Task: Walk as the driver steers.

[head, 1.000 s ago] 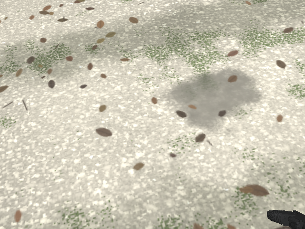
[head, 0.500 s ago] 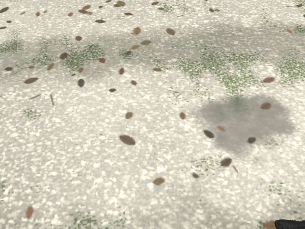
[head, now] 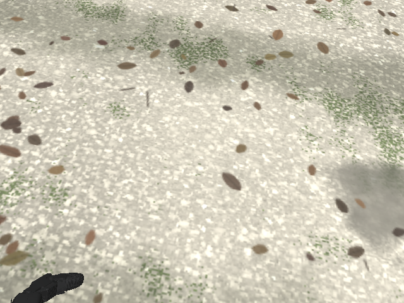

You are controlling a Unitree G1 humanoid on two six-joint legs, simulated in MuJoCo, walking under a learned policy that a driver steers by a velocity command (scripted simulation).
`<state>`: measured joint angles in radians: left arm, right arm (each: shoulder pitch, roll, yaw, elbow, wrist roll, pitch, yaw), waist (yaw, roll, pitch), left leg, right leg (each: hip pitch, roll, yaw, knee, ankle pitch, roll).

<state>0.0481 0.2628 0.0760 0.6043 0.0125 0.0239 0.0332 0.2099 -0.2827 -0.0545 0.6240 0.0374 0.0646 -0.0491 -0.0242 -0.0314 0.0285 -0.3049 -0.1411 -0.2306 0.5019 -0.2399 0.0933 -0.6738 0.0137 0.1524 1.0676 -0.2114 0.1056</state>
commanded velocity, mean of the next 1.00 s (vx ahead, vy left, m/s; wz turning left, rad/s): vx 0.13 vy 0.00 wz -0.22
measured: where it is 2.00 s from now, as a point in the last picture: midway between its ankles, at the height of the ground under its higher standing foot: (281, 225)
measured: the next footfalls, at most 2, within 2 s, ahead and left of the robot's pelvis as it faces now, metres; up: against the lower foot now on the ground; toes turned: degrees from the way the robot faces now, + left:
right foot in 0.24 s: +0.13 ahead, -0.16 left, +0.00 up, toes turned +10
right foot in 1.00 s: +0.27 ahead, -0.26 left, +0.00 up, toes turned -18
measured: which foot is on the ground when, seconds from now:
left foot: down 0.00-1.00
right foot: up 0.00-0.22, down 0.24-0.58, up 0.60-0.98, down 1.00-1.00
